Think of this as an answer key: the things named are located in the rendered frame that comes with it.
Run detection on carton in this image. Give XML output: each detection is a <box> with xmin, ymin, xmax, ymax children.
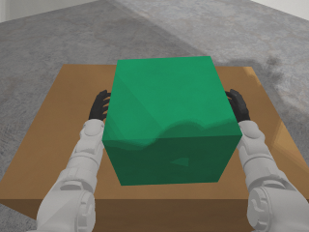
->
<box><xmin>101</xmin><ymin>56</ymin><xmax>243</xmax><ymax>186</ymax></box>

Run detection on robot right hand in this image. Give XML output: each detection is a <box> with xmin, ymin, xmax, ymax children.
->
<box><xmin>225</xmin><ymin>89</ymin><xmax>250</xmax><ymax>123</ymax></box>

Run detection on pedestal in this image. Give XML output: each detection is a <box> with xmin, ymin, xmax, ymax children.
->
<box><xmin>0</xmin><ymin>64</ymin><xmax>309</xmax><ymax>232</ymax></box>

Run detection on left robot upper arm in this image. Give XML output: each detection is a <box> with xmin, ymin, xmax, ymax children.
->
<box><xmin>25</xmin><ymin>189</ymin><xmax>96</xmax><ymax>232</ymax></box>

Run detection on right robot forearm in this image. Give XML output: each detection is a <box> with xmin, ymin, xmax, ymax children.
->
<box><xmin>237</xmin><ymin>120</ymin><xmax>309</xmax><ymax>205</ymax></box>

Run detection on left robot forearm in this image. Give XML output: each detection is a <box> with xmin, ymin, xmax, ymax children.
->
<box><xmin>36</xmin><ymin>119</ymin><xmax>105</xmax><ymax>229</ymax></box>

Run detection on robot left hand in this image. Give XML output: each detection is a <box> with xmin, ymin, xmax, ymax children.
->
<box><xmin>88</xmin><ymin>90</ymin><xmax>111</xmax><ymax>121</ymax></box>

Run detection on right robot upper arm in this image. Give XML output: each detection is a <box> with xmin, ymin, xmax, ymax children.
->
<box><xmin>246</xmin><ymin>186</ymin><xmax>309</xmax><ymax>232</ymax></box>

